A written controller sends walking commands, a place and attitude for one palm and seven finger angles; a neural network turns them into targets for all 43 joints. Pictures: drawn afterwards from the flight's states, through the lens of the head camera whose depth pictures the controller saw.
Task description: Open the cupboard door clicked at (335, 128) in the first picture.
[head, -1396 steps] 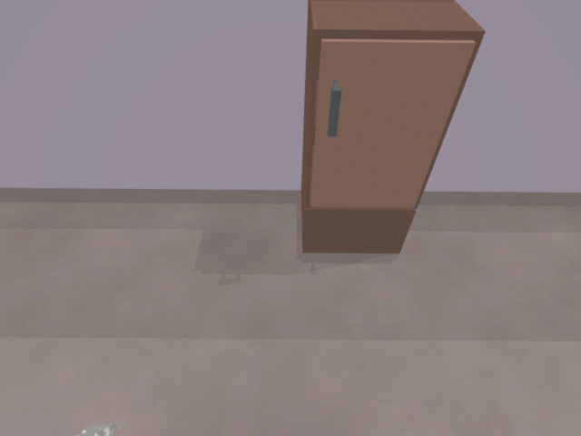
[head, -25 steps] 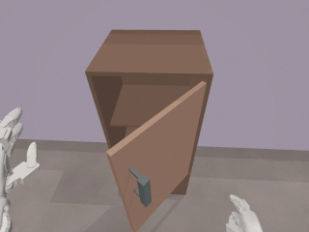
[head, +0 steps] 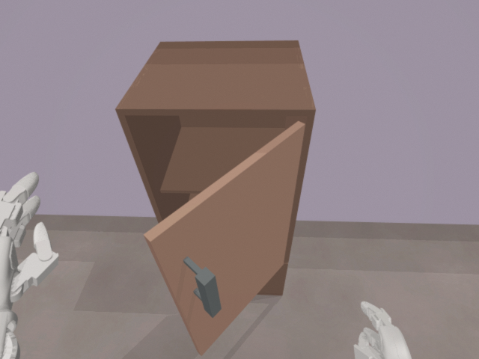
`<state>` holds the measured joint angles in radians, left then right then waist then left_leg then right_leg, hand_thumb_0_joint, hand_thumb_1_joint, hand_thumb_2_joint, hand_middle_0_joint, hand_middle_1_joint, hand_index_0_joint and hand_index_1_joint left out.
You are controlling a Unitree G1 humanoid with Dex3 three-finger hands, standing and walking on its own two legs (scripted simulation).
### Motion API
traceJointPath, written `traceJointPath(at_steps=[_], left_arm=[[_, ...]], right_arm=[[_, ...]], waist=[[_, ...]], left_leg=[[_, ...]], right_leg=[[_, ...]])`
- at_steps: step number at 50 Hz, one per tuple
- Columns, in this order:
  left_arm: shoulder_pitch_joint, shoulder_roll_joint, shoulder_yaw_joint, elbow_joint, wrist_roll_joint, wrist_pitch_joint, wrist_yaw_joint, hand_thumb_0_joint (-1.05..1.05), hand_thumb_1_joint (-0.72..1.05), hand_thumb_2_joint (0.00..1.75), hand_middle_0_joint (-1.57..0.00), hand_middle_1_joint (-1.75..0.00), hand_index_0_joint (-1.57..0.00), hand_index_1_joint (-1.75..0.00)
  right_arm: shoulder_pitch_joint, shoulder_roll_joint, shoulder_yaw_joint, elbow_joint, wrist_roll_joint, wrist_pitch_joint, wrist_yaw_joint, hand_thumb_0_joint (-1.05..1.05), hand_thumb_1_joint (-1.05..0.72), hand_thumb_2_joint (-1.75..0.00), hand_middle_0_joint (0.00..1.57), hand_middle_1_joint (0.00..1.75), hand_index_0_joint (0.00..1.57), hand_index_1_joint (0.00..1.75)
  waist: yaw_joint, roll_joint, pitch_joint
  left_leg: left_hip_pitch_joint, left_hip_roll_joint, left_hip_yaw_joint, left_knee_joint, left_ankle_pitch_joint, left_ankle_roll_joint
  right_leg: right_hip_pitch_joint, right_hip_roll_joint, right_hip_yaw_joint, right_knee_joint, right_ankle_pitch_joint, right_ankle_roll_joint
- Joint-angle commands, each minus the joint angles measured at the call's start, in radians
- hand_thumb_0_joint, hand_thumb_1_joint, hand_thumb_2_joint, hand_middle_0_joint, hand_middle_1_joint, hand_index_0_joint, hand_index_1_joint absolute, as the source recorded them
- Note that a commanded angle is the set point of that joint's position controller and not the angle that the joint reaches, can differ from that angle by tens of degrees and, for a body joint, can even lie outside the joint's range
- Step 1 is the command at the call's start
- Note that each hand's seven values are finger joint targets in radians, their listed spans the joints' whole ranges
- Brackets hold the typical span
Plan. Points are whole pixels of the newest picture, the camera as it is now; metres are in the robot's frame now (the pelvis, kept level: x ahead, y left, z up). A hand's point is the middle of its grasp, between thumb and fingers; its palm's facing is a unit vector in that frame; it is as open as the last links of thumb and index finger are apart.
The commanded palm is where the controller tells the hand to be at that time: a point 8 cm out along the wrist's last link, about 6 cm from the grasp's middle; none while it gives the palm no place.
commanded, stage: step back with the hand held close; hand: left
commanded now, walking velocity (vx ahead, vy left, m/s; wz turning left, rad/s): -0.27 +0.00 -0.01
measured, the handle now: (201, 286) +0.26 +0.11 -0.04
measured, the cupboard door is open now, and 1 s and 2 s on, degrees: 50 50 50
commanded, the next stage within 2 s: stop stepping back and stand still in 1.22 s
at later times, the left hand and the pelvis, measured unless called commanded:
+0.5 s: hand (5, 290) +0.15 +0.30 +0.15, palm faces +0.34 -0.79 -0.50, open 7.4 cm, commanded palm +0.08 +0.34 +0.17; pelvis -0.06 +0.04 -0.01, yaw -1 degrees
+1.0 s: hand out of the picture +0.06 +0.33 +0.17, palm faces +0.46 -0.78 -0.44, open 7.4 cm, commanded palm -0.01 +0.36 +0.17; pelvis -0.15 +0.06 -0.02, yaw +1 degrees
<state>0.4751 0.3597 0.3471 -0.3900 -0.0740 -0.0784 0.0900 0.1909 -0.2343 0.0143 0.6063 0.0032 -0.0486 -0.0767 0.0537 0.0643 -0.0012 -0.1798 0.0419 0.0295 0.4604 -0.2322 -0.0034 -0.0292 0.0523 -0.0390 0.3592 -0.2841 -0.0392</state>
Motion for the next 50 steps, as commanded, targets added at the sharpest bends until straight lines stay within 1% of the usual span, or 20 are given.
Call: traceJointPath(at_steps=[1, 4, 6, 8, 15, 22, 25, 28, 32, 35, 36, 38, 39, 41, 43, 44, 45, 46, 48, 50], left_arm=[[-0.042, 0.209, 0.148, -0.195, 0.011, -0.1, 0.026, 0.0, 0.9, 0.9, -0.2, -0.3, -0.2, -0.3], [0.017, 0.209, 0.148, -0.223, 0.007, -0.097, 0.031, 0.0, 0.9, 0.9, -0.2, -0.3, -0.2, -0.3], [0.048, 0.232, 0.173, -0.231, 0.004, -0.092, 0.036, 0.0, 0.9, 0.9, -0.2, -0.3, -0.2, -0.3], [0.051, 0.251, 0.191, -0.251, 0.002, -0.092, 0.041, 0.0, 0.9, 0.9, -0.2, -0.3, -0.2, -0.3], [0.087, 0.269, 0.211, -0.288, -0.001, -0.105, 0.058, 0.0, 0.9, 0.9, -0.2, -0.3, -0.2, -0.3], [0.081, 0.255, 0.211, -0.325, 0.016, -0.148, 0.072, 0.0, 0.9, 0.9, -0.2, -0.3, -0.2, -0.3], [0.067, 0.248, 0.229, -0.332, 0.033, -0.168, 0.075, 0.0, 0.9, 0.9, -0.2, -0.3, -0.2, -0.3], [0.047, 0.236, 0.238, -0.319, 0.042, -0.179, 0.075, 0.0, 0.9, 0.9, -0.2, -0.3, -0.2, -0.3], [0.044, 0.222, 0.221, -0.344, 0.033, -0.189, 0.07, 0.0, 0.9, 0.9, -0.2, -0.3, -0.2, -0.3], [0.02, 0.216, 0.185, -0.372, 0.027, -0.186, 0.079, 0.0, 0.9, 0.9, -0.2, -0.3, -0.2, -0.3], [0.004, 0.22, 0.175, -0.371, 0.029, -0.187, 0.088, 0.0, 0.9, 0.9, -0.2, -0.3, -0.2, -0.3], [-0.034, 0.237, 0.173, -0.383, 0.033, -0.19, 0.102, 0.0, 0.9, 0.9, -0.2, -0.3, -0.2, -0.3], [-0.044, 0.255, 0.189, -0.386, 0.034, -0.188, 0.108, 0.0, 0.9, 0.9, -0.2, -0.3, -0.2, -0.3], [-0.029, 0.266, 0.211, -0.387, 0.027, -0.194, 0.106, 0.0, 0.9, 0.9, -0.2, -0.3, -0.2, -0.3], [-0.029, 0.255, 0.253, -0.398, 0.039, -0.209, 0.099, 0.0, 0.9, 0.9, -0.2, -0.3, -0.2, -0.3], [-0.03, 0.284, 0.276, -0.382, 0.038, -0.212, 0.098, 0.0, 0.9, 0.9, -0.2, -0.3, -0.2, -0.3], [-0.032, 0.288, 0.288, -0.391, 0.029, -0.215, 0.096, 0.0, 0.9, 0.9, -0.2, -0.3, -0.2, -0.3], [-0.004, 0.269, 0.272, -0.371, 0.024, -0.218, 0.094, 0.0, 0.9, 0.9, -0.2, -0.3, -0.2, -0.3], [0.053, 0.226, 0.229, -0.368, 0.005, -0.207, 0.091, 0.0, 0.9, 0.9, -0.2, -0.3, -0.2, -0.3], [0.061, 0.214, 0.19, -0.391, -0.004, -0.202, 0.085, 0.0, 0.9, 0.9, -0.2, -0.3, -0.2, -0.3]], right_arm=[[-0.12, -0.112, -0.054, -0.18, 0.004, -0.007, -0.009, 0.0, -0.9, -0.9, 0.2, 0.3, 0.2, 0.3], [-0.122, -0.116, -0.06, -0.202, 0.008, 0.018, -0.009, 0.0, -0.9, -0.9, 0.2, 0.3, 0.2, 0.3], [-0.128, -0.112, -0.062, -0.215, 0.011, 0.031, -0.011, 0.0, -0.9, -0.9, 0.2, 0.3, 0.2, 0.3], [-0.126, -0.112, -0.065, -0.225, 0.013, 0.043, -0.012, 0.0, -0.9, -0.9, 0.2, 0.3, 0.2, 0.3], [-0.118, -0.112, -0.071, -0.24, 0.013, 0.046, -0.016, 0.0, -0.9, -0.9, 0.2, 0.3, 0.2, 0.3], [-0.097, -0.129, -0.07, -0.246, 0.01, 0.009, -0.014, 0.0, -0.9, -0.9, 0.2, 0.3, 0.2, 0.3], [-0.096, -0.138, -0.072, -0.246, 0.007, -0.019, -0.015, 0.0, -0.9, -0.9, 0.2, 0.3, 0.2, 0.3], [-0.086, -0.137, -0.077, -0.236, 0.003, -0.045, -0.014, 0.0, -0.9, -0.9, 0.2, 0.3, 0.2, 0.3], [-0.069, -0.127, -0.08, -0.216, 0.003, -0.068, -0.007, 0.0, -0.9, -0.9, 0.2, 0.3, 0.2, 0.3], [-0.056, -0.113, -0.08, -0.189, -0.003, -0.073, -0.002, 0.0, -0.9, -0.9, 0.2, 0.3, 0.2, 0.3], [-0.047, -0.114, -0.079, -0.17, -0.007, -0.071, -0.001, 0.0, -0.9, -0.9, 0.2, 0.3, 0.2, 0.3], [-0.044, -0.104, -0.074, -0.152, -0.008, -0.068, 0.0, 0.0, -0.9, -0.9, 0.2, 0.3, 0.2, 0.3], [-0.048, -0.108, -0.074, -0.145, -0.01, -0.065, -0.004, 0.0, -0.9, -0.9, 0.2, 0.3, 0.2, 0.3], [-0.074, -0.113, -0.068, -0.164, -0.009, -0.063, -0.014, 0.0, -0.9, -0.9, 0.2, 0.3, 0.2, 0.3], [-0.109, -0.133, -0.073, -0.179, -0.017, -0.082, -0.018, 0.0, -0.9, -0.9, 0.2, 0.3, 0.2, 0.3], [-0.105, -0.11, -0.076, -0.173, -0.026, -0.087, -0.019, 0.0, -0.9, -0.9, 0.2, 0.3, 0.2, 0.3], [-0.094, -0.095, -0.085, -0.162, -0.03, -0.094, -0.007, 0.0, -0.9, -0.9, 0.2, 0.3, 0.2, 0.3], [-0.101, -0.1, -0.091, -0.151, -0.028, -0.099, 0.007, 0.0, -0.9, -0.9, 0.2, 0.3, 0.2, 0.3], [-0.097, -0.092, -0.088, -0.143, -0.021, -0.102, 0.027, 0.0, -0.9, -0.9, 0.2, 0.3, 0.2, 0.3], [-0.088, -0.085, -0.073, -0.135, -0.018, -0.107, 0.035, 0.0, -0.9, -0.9, 0.2, 0.3, 0.2, 0.3]], waist=[[-0.04, -0.062, -0.082], [-0.041, -0.021, -0.135], [-0.039, -0.059, -0.15], [-0.042, -0.093, -0.157], [-0.042, -0.014, -0.143], [-0.051, 0.051, -0.07], [-0.044, 0.105, -0.056], [-0.043, 0.112, -0.052], [-0.053, 0.019, -0.072], [-0.068, -0.107, -0.052], [-0.074, -0.132, -0.046], [-0.084, -0.169, -0.055], [-0.086, -0.138, -0.057], [-0.076, -0.015, -0.025], [-0.059, 0.251, -0.065], [-0.058, 0.237, -0.088], [-0.054, 0.144, -0.117], [-0.047, 0.113, -0.131], [-0.044, 0.144, -0.139], [-0.049, 0.202, -0.149]], left_leg=[[0.126, -0.008, 0.009, 0.023, 0.268, 0.049], [0.135, 0.014, 0.007, 0.008, 0.382, 0.049], [0.144, 0.024, 0.01, 0.006, 0.407, 0.047], [0.12, 0.027, 0.007, 0.005, 0.409, 0.043], [0.04, 0.036, -0.014, -0.027, 0.322, 0.041], [-0.198, 0.073, -0.097, -0.149, -0.116, 0.065], [-0.391, 0.126, -0.174, -0.244, -0.349, 0.095], [-0.509, 0.163, -0.215, -0.265, -0.459, 0.115], [-0.411, 0.1, -0.156, -0.148, -0.395, 0.081], [-0.157, 0.0, -0.069, 0.094, -0.24, 0.023], [-0.078, -0.023, -0.053, 0.201, -0.167, 0.01], [-0.018, -0.033, -0.051, 0.255, -0.099, 0.006], [-0.018, -0.026, -0.066, 0.199, -0.082, 0.009], [-0.113, 0.058, -0.183, -0.013, -0.204, 0.04], [-0.465, 0.27, -0.455, -0.379, -0.613, 0.132], [-0.483, 0.308, -0.499, -0.415, -0.557, 0.156], [-0.416, 0.296, -0.443, -0.367, -0.451, 0.153], [-0.36, 0.27, -0.353, -0.314, -0.384, 0.141], [-0.304, 0.219, -0.256, -0.298, -0.319, 0.103], [-0.248, 0.186, -0.213, -0.312, -0.292, 0.062]], right_leg=[[-0.17, -0.131, 0.097, -0.047, 0.593, 0.077], [-0.144, -0.118, 0.07, -0.007, 0.584, 0.082], [-0.159, -0.109, 0.073, -0.002, 0.58, 0.078], [-0.147, -0.106, 0.073, 0.007, 0.584, 0.074], [-0.158, -0.089, 0.085, 0.025, 0.425, 0.057], [-0.108, -0.047, 0.076, 0.07, 0.123, 0.05], [0.008, -0.011, 0.06, 0.196, 0.078, 0.055], [0.057, 0.006, 0.053, 0.287, 0.057, 0.055], [-0.067, -0.028, 0.116, 0.177, -0.031, 0.026], [-0.391, -0.145, 0.257, -0.049, -0.24, -0.038], [-0.49, -0.2, 0.3, -0.09, -0.224, -0.063], [-0.533, -0.239, 0.274, -0.067, -0.092, -0.07], [-0.518, -0.213, 0.239, -0.027, -0.034, -0.056], [-0.471, -0.097, 0.148, 0.085, -0.115, 0.008], [-0.127, 0.066, 0.049, 0.506, -0.132, 0.057], [-0.119, 0.07, 0.076, 0.684, -0.17, 0.049], [-0.169, 0.067, 0.088, 0.748, -0.207, 0.036], [-0.196, 0.061, 0.078, 0.736, -0.222, 0.03], [-0.197, 0.051, 0.024, 0.613, -0.253, 0.021], [-0.172, 0.054, -0.017, 0.44, -0.282, 0.01]])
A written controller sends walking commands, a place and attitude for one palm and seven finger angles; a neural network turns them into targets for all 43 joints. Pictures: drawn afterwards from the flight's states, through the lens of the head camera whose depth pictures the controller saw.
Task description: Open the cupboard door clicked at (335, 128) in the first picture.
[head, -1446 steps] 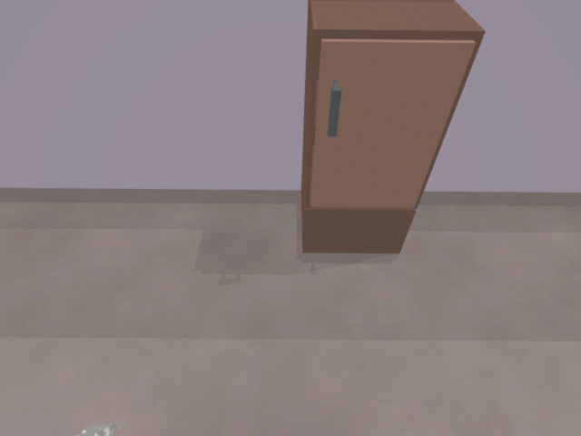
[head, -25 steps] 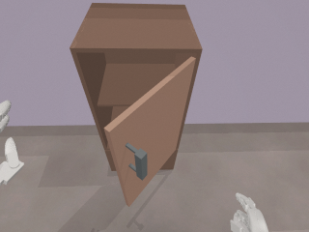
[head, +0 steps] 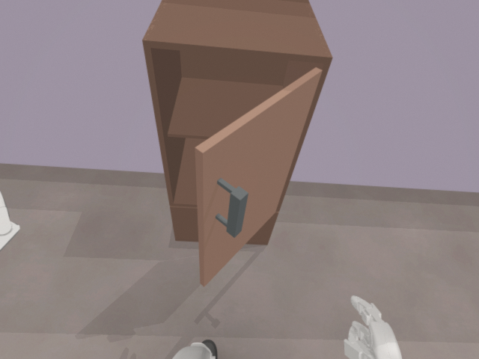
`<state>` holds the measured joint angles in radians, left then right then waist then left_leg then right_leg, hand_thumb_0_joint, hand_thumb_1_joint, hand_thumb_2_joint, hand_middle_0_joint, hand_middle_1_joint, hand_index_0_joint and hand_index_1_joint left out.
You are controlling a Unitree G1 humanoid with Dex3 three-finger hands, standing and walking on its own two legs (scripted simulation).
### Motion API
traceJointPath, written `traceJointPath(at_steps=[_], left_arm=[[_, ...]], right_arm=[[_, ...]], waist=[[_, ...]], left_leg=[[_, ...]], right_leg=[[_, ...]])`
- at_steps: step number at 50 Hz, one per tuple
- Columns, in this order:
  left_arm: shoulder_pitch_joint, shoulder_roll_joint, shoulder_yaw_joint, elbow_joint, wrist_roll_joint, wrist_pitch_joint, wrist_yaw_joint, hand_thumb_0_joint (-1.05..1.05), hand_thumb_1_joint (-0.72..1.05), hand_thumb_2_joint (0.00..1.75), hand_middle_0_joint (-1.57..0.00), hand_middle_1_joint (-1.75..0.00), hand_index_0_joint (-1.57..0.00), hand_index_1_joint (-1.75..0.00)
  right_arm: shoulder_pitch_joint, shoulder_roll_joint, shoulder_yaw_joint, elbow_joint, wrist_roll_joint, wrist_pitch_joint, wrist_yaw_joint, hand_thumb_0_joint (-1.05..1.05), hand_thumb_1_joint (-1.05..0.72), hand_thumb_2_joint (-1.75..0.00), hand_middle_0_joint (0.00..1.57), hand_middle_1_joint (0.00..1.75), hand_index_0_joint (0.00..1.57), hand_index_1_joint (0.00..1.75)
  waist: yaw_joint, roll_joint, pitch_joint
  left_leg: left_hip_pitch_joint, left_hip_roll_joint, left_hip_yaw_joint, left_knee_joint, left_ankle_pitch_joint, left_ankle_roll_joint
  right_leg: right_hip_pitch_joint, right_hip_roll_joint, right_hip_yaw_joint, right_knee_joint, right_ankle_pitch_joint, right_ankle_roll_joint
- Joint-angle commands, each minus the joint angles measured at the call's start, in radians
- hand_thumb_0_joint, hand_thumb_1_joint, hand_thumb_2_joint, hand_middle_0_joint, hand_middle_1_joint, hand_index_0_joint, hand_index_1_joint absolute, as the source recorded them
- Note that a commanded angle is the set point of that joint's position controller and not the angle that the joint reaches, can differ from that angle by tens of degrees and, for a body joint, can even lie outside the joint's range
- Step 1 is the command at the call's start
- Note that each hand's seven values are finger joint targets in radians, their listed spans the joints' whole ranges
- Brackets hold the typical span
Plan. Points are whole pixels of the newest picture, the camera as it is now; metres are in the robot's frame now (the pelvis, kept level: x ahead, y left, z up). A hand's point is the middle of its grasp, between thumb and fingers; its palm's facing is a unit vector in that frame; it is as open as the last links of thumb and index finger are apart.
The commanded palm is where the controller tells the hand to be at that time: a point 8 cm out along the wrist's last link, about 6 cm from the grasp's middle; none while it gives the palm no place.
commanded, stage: step back with the hand held close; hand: left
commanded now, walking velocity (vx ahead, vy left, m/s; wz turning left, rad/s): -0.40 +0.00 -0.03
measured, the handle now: (228, 207) +0.41 +0.05 -0.02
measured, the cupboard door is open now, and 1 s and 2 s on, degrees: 50 50 50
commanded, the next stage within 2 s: stop stepping back and stand still in 0.22 s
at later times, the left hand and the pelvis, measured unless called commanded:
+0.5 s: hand out of the picture +0.10 +0.24 +0.19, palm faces +0.25 -0.85 -0.47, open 7.4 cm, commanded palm +0.04 +0.30 +0.19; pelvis -0.13 +0.02 +0.01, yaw -5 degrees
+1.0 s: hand out of the picture +0.02 +0.27 +0.18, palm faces +0.35 -0.77 -0.53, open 7.4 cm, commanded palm -0.03 +0.32 +0.19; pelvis -0.19 +0.03 +0.00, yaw -3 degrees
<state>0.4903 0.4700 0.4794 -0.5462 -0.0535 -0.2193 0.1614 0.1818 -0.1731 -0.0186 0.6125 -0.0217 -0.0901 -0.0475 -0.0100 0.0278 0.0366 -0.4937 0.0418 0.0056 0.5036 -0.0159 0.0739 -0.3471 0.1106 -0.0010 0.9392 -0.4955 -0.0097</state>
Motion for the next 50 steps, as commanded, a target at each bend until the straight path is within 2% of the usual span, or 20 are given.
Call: traceJointPath(at_steps=[1, 3, 5, 6, 8, 11, 13, 15, 19, 23, 24, 26, 28, 35, 39, 42, 46, 47, 49, 50], left_arm=[[0.04, 0.107, 0.053, -0.225, -0.028, -0.057, 0.009, 0.0, 0.9, 0.9, -0.2, -0.3, -0.2, -0.3], [0.008, 0.131, 0.05, -0.23, -0.034, -0.067, -0.004, 0.0, 0.9, 0.9, -0.2, -0.3, -0.2, -0.3], [-0.033, 0.19, 0.077, -0.257, -0.027, -0.086, 0.005, 0.0, 0.9, 0.9, -0.2, -0.3, -0.2, -0.3], [-0.091, 0.229, 0.102, -0.277, -0.019, -0.097, 0.017, 0.0, 0.9, 0.9, -0.2, -0.3, -0.2, -0.3], [-0.071, 0.147, 0.039, -0.171, -0.003, -0.05, -0.004, 0.0, 0.9, 0.9, -0.2, -0.3, -0.2, -0.3], [-0.111, 0.181, 0.065, -0.235, -0.012, -0.036, -0.012, 0.0, 0.9, 0.9, -0.2, -0.3, -0.2, -0.3], [-0.133, 0.2, 0.096, -0.274, -0.026, -0.066, -0.015, 0.0, 0.9, 0.9, -0.2, -0.3, -0.2, -0.3], [-0.028, 0.192, 0.117, -0.271, -0.039, -0.081, -0.016, 0.0, 0.9, 0.9, -0.2, -0.3, -0.2, -0.3], [0.126, 0.168, 0.13, -0.349, -0.024, -0.041, 0.007, 0.0, 0.9, 0.9, -0.2, -0.3, -0.2, -0.3], [0.188, 0.16, 0.129, -0.289, -0.017, -0.001, 0.022, 0.0, 0.9, 0.9, -0.2, -0.3, -0.2, -0.3], [0.181, 0.182, 0.144, -0.286, -0.017, 0.006, 0.021, 0.0, 0.9, 0.9, -0.2, -0.3, -0.2, -0.3], [0.13, 0.19, 0.124, -0.284, -0.015, 0.018, 0.001, 0.0, 0.9, 0.9, -0.2, -0.3, -0.2, -0.3], [-0.065, 0.208, 0.146, -0.207, -0.016, 0.012, 0.003, 0.0, 0.9, 0.9, -0.2, -0.3, -0.2, -0.3], [-0.182, 0.102, -0.012, -0.128, 0.033, -0.015, 0.019, 0.0, 0.9, 0.9, -0.2, -0.3, -0.2, -0.3], [-0.161, 0.217, 0.098, -0.295, 0.035, -0.051, 0.011, 0.0, 0.9, 0.9, -0.2, -0.3, -0.2, -0.3], [0.044, 0.113, 0.064, -0.278, 0.028, -0.043, 0.009, 0.0, 0.9, 0.9, -0.2, -0.3, -0.2, -0.3], [0.079, 0.108, 0.084, -0.134, 0.022, -0.026, 0.019, 0.0, 0.9, 0.9, -0.2, -0.3, -0.2, -0.3], [0.057, 0.113, 0.08, -0.1, 0.026, -0.022, 0.02, 0.0, 0.9, 0.9, -0.2, -0.3, -0.2, -0.3], [0.031, 0.147, 0.1, -0.033, 0.023, -0.014, 0.022, 0.0, 0.9, 0.9, -0.2, -0.3, -0.2, -0.3], [-0.047, 0.145, 0.089, -0.071, 0.021, -0.031, 0.023, 0.0, 0.9, 0.9, -0.2, -0.3, -0.2, -0.3]], right_arm=[[-0.07, -0.149, -0.036, -0.132, 0.006, -0.066, 0.008, 0.0, -0.9, -0.9, 0.2, 0.3, 0.2, 0.3], [-0.055, -0.148, -0.037, -0.116, -0.001, -0.057, 0.01, 0.0, -0.9, -0.9, 0.2, 0.3, 0.2, 0.3], [-0.047, -0.127, -0.031, -0.096, -0.001, -0.036, 0.002, 0.0, -0.9, -0.9, 0.2, 0.3, 0.2, 0.3], [-0.082, -0.13, -0.017, -0.099, -0.014, -0.044, -0.004, 0.0, -0.9, -0.9, 0.2, 0.3, 0.2, 0.3], [-0.097, -0.137, -0.033, -0.116, 0.014, -0.038, -0.014, 0.0, -0.9, -0.9, 0.2, 0.3, 0.2, 0.3], [-0.115, -0.152, 0.003, -0.132, 0.02, -0.022, -0.048, 0.0, -0.9, -0.9, 0.2, 0.3, 0.2, 0.3], [-0.087, -0.151, -0.019, -0.128, 0.01, -0.062, -0.023, 0.0, -0.9, -0.9, 0.2, 0.3, 0.2, 0.3], [-0.062, -0.162, -0.038, -0.119, -0.009, -0.096, -0.006, 0.0, -0.9, -0.9, 0.2, 0.3, 0.2, 0.3], [-0.085, -0.158, -0.041, -0.163, 0.002, -0.071, 0.013, 0.0, -0.9, -0.9, 0.2, 0.3, 0.2, 0.3], [-0.059, -0.135, -0.031, -0.16, -0.006, -0.05, 0.001, 0.0, -0.9, -0.9, 0.2, 0.3, 0.2, 0.3], [-0.054, -0.133, -0.035, -0.161, -0.007, -0.048, -0.007, 0.0, -0.9, -0.9, 0.2, 0.3, 0.2, 0.3], [-0.028, -0.141, -0.048, -0.128, 0.009, -0.016, -0.016, 0.0, -0.9, -0.9, 0.2, 0.3, 0.2, 0.3], [-0.032, -0.151, -0.036, -0.091, -0.001, -0.012, -0.018, 0.0, -0.9, -0.9, 0.2, 0.3, 0.2, 0.3], [-0.027, -0.152, -0.017, -0.1, 0.012, -0.086, -0.073, 0.0, -0.9, -0.9, 0.2, 0.3, 0.2, 0.3], [-0.003, -0.139, -0.026, -0.1, -0.005, -0.115, -0.035, 0.0, -0.9, -0.9, 0.2, 0.3, 0.2, 0.3], [-0.026, -0.143, -0.031, -0.108, 0.015, -0.128, 0.0, 0.0, -0.9, -0.9, 0.2, 0.3, 0.2, 0.3], [-0.027, -0.144, -0.024, -0.119, 0.012, -0.087, -0.014, 0.0, -0.9, -0.9, 0.2, 0.3, 0.2, 0.3], [-0.035, -0.141, -0.027, -0.123, 0.013, -0.074, -0.02, 0.0, -0.9, -0.9, 0.2, 0.3, 0.2, 0.3], [-0.034, -0.139, -0.037, -0.134, 0.017, -0.057, -0.024, 0.0, -0.9, -0.9, 0.2, 0.3, 0.2, 0.3], [-0.026, -0.144, -0.042, -0.119, 0.016, -0.059, -0.017, 0.0, -0.9, -0.9, 0.2, 0.3, 0.2, 0.3]], waist=[[0.018, 0.234, -0.189], [0.015, 0.163, -0.185], [0.005, -0.106, -0.166], [0.017, -0.114, -0.127], [0.006, -0.279, -0.091], [-0.021, 0.011, -0.036], [0.023, 0.206, -0.218], [0.021, 0.201, -0.295], [0.022, 0.223, -0.228], [0.022, 0.293, -0.173], [0.028, 0.229, -0.159], [0.001, -0.189, -0.093], [-0.032, -0.231, -0.069], [-0.017, 0.011, 0.005], [-0.029, 0.284, -0.041], [0.002, 0.214, -0.037], [-0.001, 0.156, -0.051], [0.004, 0.068, -0.038], [0.003, -0.209, -0.03], [-0.008, -0.213, -0.067]], left_leg=[[0.091, 0.173, -0.172, -0.359, -0.495, -0.041], [0.16, 0.132, -0.11, -0.252, -0.428, -0.114], [0.318, 0.006, -0.007, 0.247, -0.258, -0.142], [0.259, -0.042, 0.026, 0.389, -0.345, -0.144], [0.129, -0.043, -0.025, 0.479, -0.372, -0.119], [0.259, -0.03, -0.013, -0.103, 0.071, -0.098], [0.422, 0.266, -0.31, -0.198, 0.534, 0.04], [0.34, 0.32, -0.43, -0.271, 0.105, 0.059], [0.107, 0.18, -0.205, -0.396, -0.561, -0.001], [-0.045, 0.083, -0.089, -0.426, -0.637, -0.109], [-0.045, 0.028, -0.034, -0.331, -0.592, -0.141], [0.19, -0.089, 0.033, 0.447, -0.36, -0.137], [0.034, -0.014, -0.061, 0.784, -0.302, -0.125], [0.278, -0.005, 0.04, -0.122, -0.412, -0.026], [0.345, 0.314, -0.528, -0.306, -0.31, 0.139], [0.209, 0.217, -0.21, -0.229, -0.269, 0.088], [-0.048, 0.138, -0.069, -0.146, -0.579, 0.012], [-0.116, 0.092, -0.037, -0.023, -0.588, -0.012], [-0.159, -0.034, 0.023, 0.47, -0.499, -0.058], [-0.15, -0.016, -0.02, 0.588, -0.465, -0.065]], right_leg=[[0.164, 0.0, -0.067, -0.257, -0.072, -0.028], [0.158, -0.067, -0.018, -0.575, -0.024, -0.066], [-0.13, -0.38, 0.324, -0.805, 0.098, -0.162], [-0.136, -0.449, 0.283, -0.782, 0.399, -0.183], [-0.051, -0.37, 0.153, -0.622, 0.628, -0.155], [0.016, -0.196, 0.013, -0.346, 0.709, -0.015], [-0.016, -0.034, 0.072, -0.027, -0.098, 0.01], [-0.022, -0.015, 0.119, 0.148, -0.155, 0.013], [0.134, -0.007, -0.031, 0.044, 0.003, -0.004], [0.375, 0.034, -0.145, -0.304, -0.124, -0.046], [0.407, 0.014, -0.137, -0.489, -0.092, -0.057], [-0.11, -0.355, 0.208, -0.817, -0.051, -0.148], [-0.266, -0.491, 0.277, -0.811, -0.225, -0.199], [-0.024, -0.262, 0.078, -0.504, -0.069, -0.081], [-0.249, -0.11, 0.0, 0.088, -0.039, 0.013], [-0.073, -0.137, -0.031, -0.096, 0.094, 0.014], [0.316, -0.074, -0.129, -0.38, 0.122, 0.007], [0.365, -0.106, -0.049, -0.464, 0.08, -0.018], [0.222, -0.438, 0.527, -0.751, -0.103, -0.178], [0.214, -0.472, 0.537, -0.76, -0.09, -0.194]])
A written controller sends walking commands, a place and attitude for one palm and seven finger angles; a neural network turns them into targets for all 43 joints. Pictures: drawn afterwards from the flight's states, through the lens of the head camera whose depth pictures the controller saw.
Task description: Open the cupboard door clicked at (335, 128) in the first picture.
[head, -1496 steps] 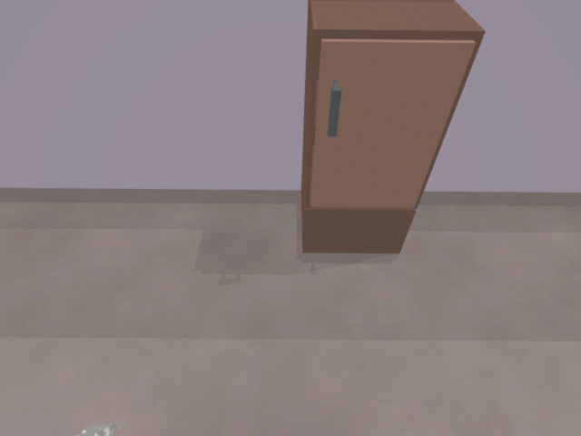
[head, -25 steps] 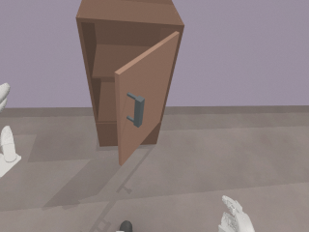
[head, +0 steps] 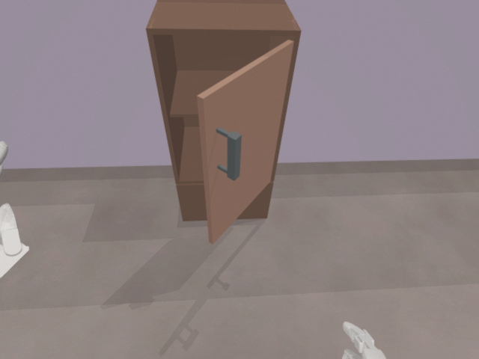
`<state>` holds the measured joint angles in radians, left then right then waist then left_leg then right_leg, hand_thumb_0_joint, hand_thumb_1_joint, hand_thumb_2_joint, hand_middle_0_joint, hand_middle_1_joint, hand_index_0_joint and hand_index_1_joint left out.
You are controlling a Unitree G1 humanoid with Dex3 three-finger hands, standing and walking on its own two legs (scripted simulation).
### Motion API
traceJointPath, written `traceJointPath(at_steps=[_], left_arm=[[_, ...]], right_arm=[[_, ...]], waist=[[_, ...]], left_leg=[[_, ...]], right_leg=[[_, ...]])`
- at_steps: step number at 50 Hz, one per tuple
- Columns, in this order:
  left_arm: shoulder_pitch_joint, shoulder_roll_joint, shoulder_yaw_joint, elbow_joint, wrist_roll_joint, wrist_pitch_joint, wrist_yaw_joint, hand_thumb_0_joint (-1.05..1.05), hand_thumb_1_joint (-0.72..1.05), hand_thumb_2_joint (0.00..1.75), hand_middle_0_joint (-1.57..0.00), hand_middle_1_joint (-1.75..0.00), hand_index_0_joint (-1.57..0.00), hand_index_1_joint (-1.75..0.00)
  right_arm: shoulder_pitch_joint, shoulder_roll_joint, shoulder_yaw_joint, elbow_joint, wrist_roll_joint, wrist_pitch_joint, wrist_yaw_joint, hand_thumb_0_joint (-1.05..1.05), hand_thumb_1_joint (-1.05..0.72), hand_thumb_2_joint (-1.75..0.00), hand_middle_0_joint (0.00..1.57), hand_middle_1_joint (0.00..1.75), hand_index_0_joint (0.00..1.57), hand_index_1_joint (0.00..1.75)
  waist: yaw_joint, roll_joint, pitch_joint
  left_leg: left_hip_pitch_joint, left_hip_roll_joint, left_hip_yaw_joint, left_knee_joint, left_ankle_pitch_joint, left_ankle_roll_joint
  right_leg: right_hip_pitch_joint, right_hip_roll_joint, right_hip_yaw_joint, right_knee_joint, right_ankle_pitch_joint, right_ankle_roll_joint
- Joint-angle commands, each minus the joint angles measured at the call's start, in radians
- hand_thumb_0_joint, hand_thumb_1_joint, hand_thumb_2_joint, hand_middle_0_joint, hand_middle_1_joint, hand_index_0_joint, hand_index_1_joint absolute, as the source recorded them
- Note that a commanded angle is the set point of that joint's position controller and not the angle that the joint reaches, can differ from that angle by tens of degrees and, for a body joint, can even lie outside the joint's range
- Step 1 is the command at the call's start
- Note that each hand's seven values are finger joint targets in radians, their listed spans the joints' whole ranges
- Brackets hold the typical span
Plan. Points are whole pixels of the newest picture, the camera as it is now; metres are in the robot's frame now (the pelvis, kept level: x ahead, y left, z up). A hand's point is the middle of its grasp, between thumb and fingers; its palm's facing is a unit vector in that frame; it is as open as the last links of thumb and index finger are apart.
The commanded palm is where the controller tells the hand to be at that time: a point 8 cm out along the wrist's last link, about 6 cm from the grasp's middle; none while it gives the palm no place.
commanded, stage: stop stepping back and stand still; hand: left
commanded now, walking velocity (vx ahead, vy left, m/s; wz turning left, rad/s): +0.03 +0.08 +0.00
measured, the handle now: (227, 153) +0.59 +0.06 -0.02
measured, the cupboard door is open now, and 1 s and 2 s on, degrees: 50 50 50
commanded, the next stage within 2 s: let the arm hang, fingers relaxed in 0.02 s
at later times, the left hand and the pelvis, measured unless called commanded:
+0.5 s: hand out of the picture +0.06 +0.20 -0.16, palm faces +0.11 -0.98 -0.18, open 6.8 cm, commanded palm none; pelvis +0.03 +0.01 +0.01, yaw +4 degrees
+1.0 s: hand out of the picture +0.01 +0.19 -0.16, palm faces +0.06 -0.98 -0.17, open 7.4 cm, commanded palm none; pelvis +0.03 +0.03 +0.02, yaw +2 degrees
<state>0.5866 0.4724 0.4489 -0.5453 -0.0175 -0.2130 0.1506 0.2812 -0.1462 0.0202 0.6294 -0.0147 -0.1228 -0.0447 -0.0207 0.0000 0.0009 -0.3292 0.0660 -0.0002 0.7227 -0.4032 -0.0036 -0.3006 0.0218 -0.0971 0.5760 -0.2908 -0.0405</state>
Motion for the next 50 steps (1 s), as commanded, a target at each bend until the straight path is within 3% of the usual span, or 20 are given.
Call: traceJointPath(at_steps=[1, 3, 5, 6, 7, 8, 9, 10, 11, 13, 14, 15, 16, 17, 19, 20, 22, 26, 35, 50], left_arm=[[-0.129, 0.13, 0.115, -0.04, -0.013, -0.043, 0.028, 0.0, 0.9, 0.9, -0.2, -0.3, -0.2, -0.3], [-0.141, 0.114, 0.09, -0.092, -0.011, -0.055, 0.016, 0.0, 0.9, 0.9, -0.2, -0.3, -0.2, -0.3], [-0.159, 0.12, 0.084, -0.133, -0.008, -0.063, 0.022, 0.0, 0.9, 0.9, -0.2, -0.3, -0.2, -0.3], [-0.2, -0.166, -0.294, 0.632, 0.088, 0.142, -0.107, 0.0, 0.9, 0.9, -0.2, -0.3, -0.2, -0.3], [-0.141, -0.182, -0.303, 0.669, 0.059, 0.204, -0.134, 0.0, 0.9, 0.9, -0.2, -0.3, -0.2, -0.3], [-0.144, -0.219, -0.328, 0.694, 0.054, 0.222, -0.143, 0.0, 0.9, 0.9, -0.2, -0.3, -0.2, -0.3], [-0.16, -0.243, -0.349, 0.734, 0.054, 0.228, -0.147, 0.0, 0.9, 0.9, -0.2, -0.3, -0.2, -0.3], [-0.179, -0.234, -0.353, 0.755, 0.058, 0.226, -0.148, 0.0, 0.9, 0.9, -0.2, -0.3, -0.2, -0.3], [-0.241, -0.229, -0.354, 0.791, 0.054, 0.221, -0.154, 0.0, 0.9, 0.9, -0.2, -0.3, -0.2, -0.3], [-0.239, -0.19, -0.356, 0.951, 0.048, 0.215, -0.149, 0.0, 0.9, 0.9, -0.2, -0.3, -0.2, -0.3], [-0.226, -0.148, -0.356, 1.038, 0.05, 0.209, -0.145, 0.0, 0.9, 0.9, -0.2, -0.3, -0.2, -0.3], [-0.217, -0.115, -0.36, 1.124, 0.045, 0.199, -0.141, 0.0, 0.9, 0.9, -0.2, -0.3, -0.2, -0.3], [-0.254, -0.094, -0.372, 1.195, 0.04, 0.194, -0.14, 0.0, 0.9, 0.9, -0.2, -0.3, -0.2, -0.3], [-0.282, -0.096, -0.382, 1.255, 0.038, 0.193, -0.139, 0.0, 0.9, 0.9, -0.2, -0.3, -0.2, -0.3], [-0.32, -0.11, -0.394, 1.347, 0.032, 0.192, -0.131, 0.0, 0.9, 0.9, -0.2, -0.3, -0.2, -0.3], [-0.311, -0.177, -0.379, 1.366, 0.035, 0.192, -0.125, 0.0, 0.9, 0.9, -0.2, -0.3, -0.2, -0.3], [-0.298, -0.19, -0.389, 1.422, 0.025, 0.203, -0.124, 0.0, 0.9, 0.9, -0.2, -0.3, -0.2, -0.3], [-0.303, -0.204, -0.41, 1.526, 0.026, 0.207, -0.126, 0.0, 0.9, 0.9, -0.2, -0.3, -0.2, -0.3], [-0.272, -0.214, -0.428, 1.658, 0.023, 0.205, -0.12, 0.0, 0.9, 0.9, -0.2, -0.3, -0.2, -0.3], [-0.23, -0.259, -0.426, 1.689, 0.025, 0.206, -0.11, 0.0, 0.9, 0.9, -0.2, -0.3, -0.2, -0.3]], right_arm=[[-0.107, -0.172, -0.083, -0.117, 0.011, -0.025, -0.016, 0.0, -0.9, -0.9, 0.2, 0.3, 0.2, 0.3], [-0.14, -0.167, -0.072, -0.128, 0.012, -0.015, -0.016, 0.0, -0.9, -0.9, 0.2, 0.3, 0.2, 0.3], [-0.18, -0.151, -0.058, -0.136, 0.01, -0.023, -0.032, 0.0, -0.9, -0.9, 0.2, 0.3, 0.2, 0.3], [-0.072, -0.222, -0.091, 0.114, -0.001, -0.015, 0.075, 0.0, -0.9, -0.9, 0.2, 0.3, 0.2, 0.3], [0.005, -0.148, -0.073, 0.085, 0.004, 0.056, 0.074, 0.0, -0.9, -0.9, 0.2, 0.3, 0.2, 0.3], [-0.004, -0.156, -0.067, 0.055, -0.008, 0.079, 0.071, 0.0, -0.9, -0.9, 0.2, 0.3, 0.2, 0.3], [-0.042, -0.195, -0.074, 0.032, -0.023, 0.079, 0.067, 0.0, -0.9, -0.9, 0.2, 0.3, 0.2, 0.3], [-0.064, -0.237, -0.075, 0.014, -0.037, 0.084, 0.053, 0.0, -0.9, -0.9, 0.2, 0.3, 0.2, 0.3], [-0.071, -0.238, -0.066, 0.008, -0.045, 0.077, 0.04, 0.0, -0.9, -0.9, 0.2, 0.3, 0.2, 0.3], [-0.116, -0.227, -0.056, 0.049, -0.038, 0.076, 0.029, 0.0, -0.9, -0.9, 0.2, 0.3, 0.2, 0.3], [-0.122, -0.199, -0.05, 0.074, -0.028, 0.084, 0.027, 0.0, -0.9, -0.9, 0.2, 0.3, 0.2, 0.3], [-0.109, -0.167, -0.049, 0.102, -0.014, 0.097, 0.024, 0.0, -0.9, -0.9, 0.2, 0.3, 0.2, 0.3], [-0.074, -0.15, -0.051, 0.138, -0.008, 0.11, 0.024, 0.0, -0.9, -0.9, 0.2, 0.3, 0.2, 0.3], [-0.07, -0.133, -0.051, 0.174, -0.009, 0.12, 0.024, 0.0, -0.9, -0.9, 0.2, 0.3, 0.2, 0.3], [-0.03, -0.116, -0.045, 0.236, -0.005, 0.126, 0.024, 0.0, -0.9, -0.9, 0.2, 0.3, 0.2, 0.3], [-0.019, -0.099, -0.049, 0.261, -0.014, 0.122, 0.02, 0.0, -0.9, -0.9, 0.2, 0.3, 0.2, 0.3], [-0.038, -0.101, -0.043, 0.3, -0.012, 0.12, 0.015, 0.0, -0.9, -0.9, 0.2, 0.3, 0.2, 0.3], [-0.021, -0.108, -0.045, 0.358, -0.006, 0.126, 0.01, 0.0, -0.9, -0.9, 0.2, 0.3, 0.2, 0.3], [0.025, -0.098, -0.029, 0.464, -0.002, 0.12, 0.007, 0.0, -0.9, -0.9, 0.2, 0.3, 0.2, 0.3], [0.087, -0.045, -0.031, 0.51, -0.004, 0.119, 0.004, 0.0, -0.9, -0.9, 0.2, 0.3, 0.2, 0.3]], waist=[[-0.007, -0.158, -0.034], [-0.005, -0.145, -0.006], [0.011, -0.148, -0.002], [-0.062, -0.029, 0.038], [-0.039, 0.019, -0.015], [-0.018, 0.06, 0.003], [0.009, 0.089, 0.001], [0.023, 0.002, -0.019], [0.013, -0.02, -0.021], [0.054, -0.003, -0.067], [0.066, -0.103, -0.086], [0.049, -0.212, -0.101], [0.021, -0.195, -0.081], [0.012, -0.13, -0.051], [-0.013, -0.033, -0.038], [-0.009, 0.063, -0.052], [0.017, 0.202, -0.047], [0.015, 0.048, 0.004], [0.02, -0.006, 0.047], [0.02, 0.003, 0.106]], left_leg=[[-0.268, -0.018, -0.038, 0.383, -0.039, 0.009], [-0.147, 0.01, -0.016, 0.23, 0.034, 0.009], [0.009, 0.004, 0.021, -0.016, 0.043, 0.026], [-0.05, 0.014, 0.021, -0.007, 0.055, 0.02], [0.097, -0.016, 0.009, -0.087, 0.192, 0.02], [0.031, 0.039, -0.104, -0.163, 0.247, 0.067], [-0.031, 0.155, -0.26, -0.258, 0.249, 0.133], [-0.115, 0.208, -0.352, -0.285, 0.237, 0.19], [-0.136, 0.203, -0.388, -0.305, 0.357, 0.201], [-0.123, 0.122, -0.227, -0.234, 0.575, 0.142], [-0.111, 0.037, -0.108, -0.154, 0.496, 0.077], [-0.064, -0.04, 0.007, -0.07, 0.309, 0.024], [-0.019, -0.058, 0.021, -0.055, 0.084, 0.006], [0.009, -0.056, 0.023, -0.06, 0.033, 0.003], [0.101, -0.03, 0.017, -0.162, 0.218, 0.007], [0.136, -0.006, 0.0, -0.21, 0.339, 0.013], [0.128, 0.029, -0.045, -0.268, 0.432, 0.034], [0.123, 0.039, -0.056, -0.336, 0.318, 0.038], [0.156, 0.04, -0.043, -0.392, 0.311, 0.041], [0.118, 0.027, -0.031, -0.41, 0.215, 0.04]], right_leg=[[0.105, -0.36, 0.567, -0.38, -0.31, -0.158], [0.025, -0.308, 0.372, -0.336, -0.127, -0.134], [-0.019, -0.268, 0.256, -0.289, -0.065, -0.102], [-0.084, -0.29, 0.078, -0.06, 0.276, -0.075], [-0.151, -0.202, 0.094, 0.008, 0.144, -0.037], [-0.165, -0.138, 0.036, 0.083, -0.023, 0.008], [-0.179, -0.078, 0.025, 0.21, -0.121, 0.036], [-0.113, -0.049, 0.06, 0.265, -0.214, 0.036], [-0.064, -0.05, 0.068, 0.26, -0.13, 0.047], [0.11, -0.07, 0.096, 0.095, 0.087, 0.049], [0.17, -0.122, 0.165, 0.002, 0.301, 0.028], [0.173, -0.234, 0.276, -0.1, 0.503, -0.016], [0.134, -0.297, 0.302, -0.149, 0.546, -0.073], [0.107, -0.287, 0.297, -0.162, 0.561, -0.089], [0.084, -0.223, 0.219, -0.15, 0.497, -0.056], [0.092, -0.184, 0.17, -0.132, 0.445, -0.032], [0.131, -0.129, 0.121, -0.131, 0.299, -0.004], [0.138, -0.123, 0.112, -0.209, 0.186, 0.0], [0.136, -0.129, 0.112, -0.242, 0.156, 0.005], [0.099, -0.123, 0.116, -0.237, 0.093, 0.007]])
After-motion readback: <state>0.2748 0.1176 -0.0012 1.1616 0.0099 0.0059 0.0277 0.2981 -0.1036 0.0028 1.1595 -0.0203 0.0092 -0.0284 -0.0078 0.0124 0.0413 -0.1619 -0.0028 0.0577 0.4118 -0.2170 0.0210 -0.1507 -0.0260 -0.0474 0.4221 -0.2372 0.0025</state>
